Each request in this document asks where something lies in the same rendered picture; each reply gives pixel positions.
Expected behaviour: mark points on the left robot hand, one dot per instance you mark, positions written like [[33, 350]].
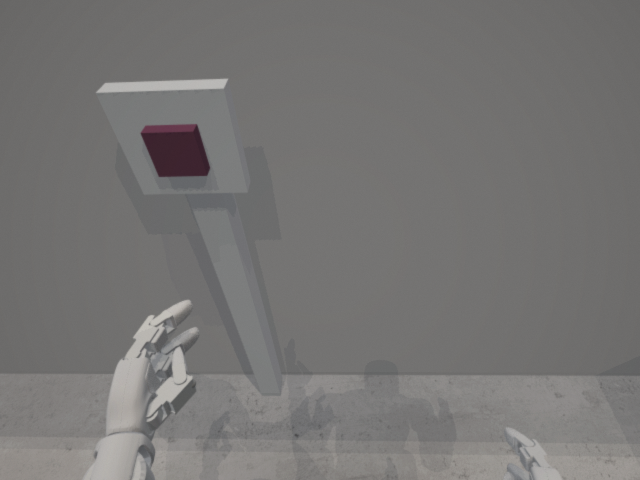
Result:
[[137, 378]]

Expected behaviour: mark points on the right robot hand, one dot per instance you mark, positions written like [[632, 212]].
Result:
[[532, 457]]

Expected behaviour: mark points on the panel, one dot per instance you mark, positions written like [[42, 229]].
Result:
[[129, 107]]

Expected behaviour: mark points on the button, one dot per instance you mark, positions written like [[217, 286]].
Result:
[[176, 150]]

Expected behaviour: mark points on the left robot forearm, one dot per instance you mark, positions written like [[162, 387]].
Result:
[[122, 456]]

